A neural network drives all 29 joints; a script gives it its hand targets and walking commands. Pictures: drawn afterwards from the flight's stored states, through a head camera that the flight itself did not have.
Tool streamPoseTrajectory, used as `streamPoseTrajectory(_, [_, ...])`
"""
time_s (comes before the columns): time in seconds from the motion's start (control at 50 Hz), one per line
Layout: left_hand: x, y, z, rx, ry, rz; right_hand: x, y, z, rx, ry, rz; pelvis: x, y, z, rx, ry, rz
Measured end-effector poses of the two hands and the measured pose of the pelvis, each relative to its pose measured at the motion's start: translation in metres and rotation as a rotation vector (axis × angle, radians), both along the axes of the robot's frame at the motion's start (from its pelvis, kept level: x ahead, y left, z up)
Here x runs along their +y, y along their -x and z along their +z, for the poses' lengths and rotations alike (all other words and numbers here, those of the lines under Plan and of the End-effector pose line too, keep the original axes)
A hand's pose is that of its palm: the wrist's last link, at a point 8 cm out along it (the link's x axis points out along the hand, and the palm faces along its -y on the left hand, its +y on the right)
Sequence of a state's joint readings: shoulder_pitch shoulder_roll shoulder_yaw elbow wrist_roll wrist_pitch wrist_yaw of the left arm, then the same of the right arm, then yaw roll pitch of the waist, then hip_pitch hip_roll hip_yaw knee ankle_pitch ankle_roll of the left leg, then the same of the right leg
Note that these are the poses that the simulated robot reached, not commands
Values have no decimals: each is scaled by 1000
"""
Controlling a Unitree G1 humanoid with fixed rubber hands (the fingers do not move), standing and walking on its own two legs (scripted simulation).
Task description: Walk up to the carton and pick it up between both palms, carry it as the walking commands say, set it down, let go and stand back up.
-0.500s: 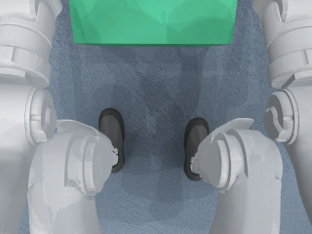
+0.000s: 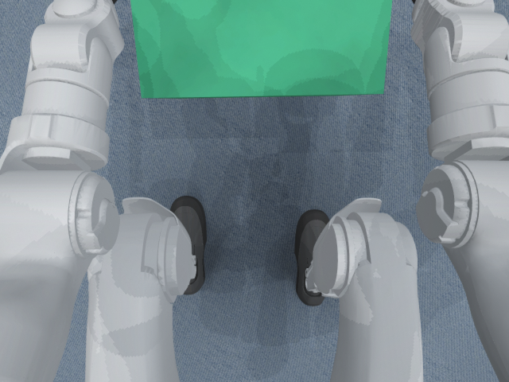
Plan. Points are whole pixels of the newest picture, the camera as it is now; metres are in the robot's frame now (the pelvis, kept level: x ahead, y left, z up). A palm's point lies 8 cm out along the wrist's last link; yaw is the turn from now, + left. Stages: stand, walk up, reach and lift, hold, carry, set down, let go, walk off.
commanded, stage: reach and lift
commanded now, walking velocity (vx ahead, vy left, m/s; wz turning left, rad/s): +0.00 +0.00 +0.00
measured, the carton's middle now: (259, 11) +0.56 +0.00 -0.21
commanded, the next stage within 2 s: none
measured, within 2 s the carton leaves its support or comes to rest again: neither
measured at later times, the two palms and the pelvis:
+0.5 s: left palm out of the picture +0.54 +0.18 -0.06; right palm out of the picture +0.56 -0.18 -0.06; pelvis +0.00 +0.00 +0.04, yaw -1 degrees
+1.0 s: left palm out of the picture +0.52 +0.18 +0.01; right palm out of the picture +0.53 -0.17 +0.01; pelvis +0.00 +0.00 +0.09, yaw +0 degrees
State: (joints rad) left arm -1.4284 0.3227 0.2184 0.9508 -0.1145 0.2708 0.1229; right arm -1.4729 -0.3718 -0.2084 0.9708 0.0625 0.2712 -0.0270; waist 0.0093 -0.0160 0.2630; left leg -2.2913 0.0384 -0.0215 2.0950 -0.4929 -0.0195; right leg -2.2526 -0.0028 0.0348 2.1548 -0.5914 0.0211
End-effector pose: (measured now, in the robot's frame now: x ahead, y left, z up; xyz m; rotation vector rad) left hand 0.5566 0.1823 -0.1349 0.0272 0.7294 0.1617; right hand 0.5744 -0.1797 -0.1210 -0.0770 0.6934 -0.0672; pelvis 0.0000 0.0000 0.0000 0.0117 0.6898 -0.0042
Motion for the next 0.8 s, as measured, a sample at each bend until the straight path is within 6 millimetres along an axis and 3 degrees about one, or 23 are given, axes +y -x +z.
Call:
streamPoseTrajectory(0.26, [-3, 4, 29, -13, 2, 11, -2, 6, 23, -7, 0, -13, -3, -5, 17, 56, -6, -7])
streamPoseTrajectory(0.8, [-2, 29, 112, -28, 12, 31, 1, 31, 107, -11, 0, -34, 0, 0, 66, 138, -9, -16])
